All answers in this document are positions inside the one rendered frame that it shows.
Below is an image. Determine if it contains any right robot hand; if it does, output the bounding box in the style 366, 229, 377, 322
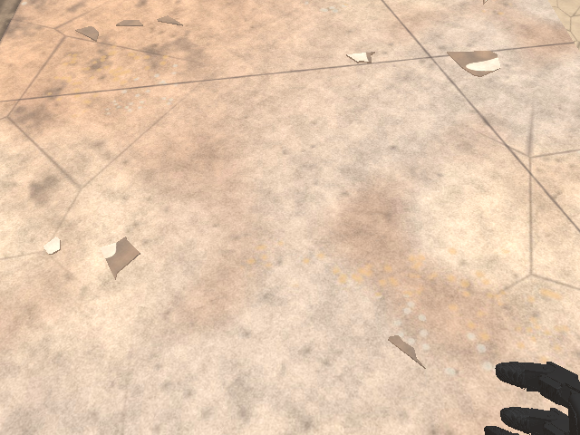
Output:
484, 362, 580, 435

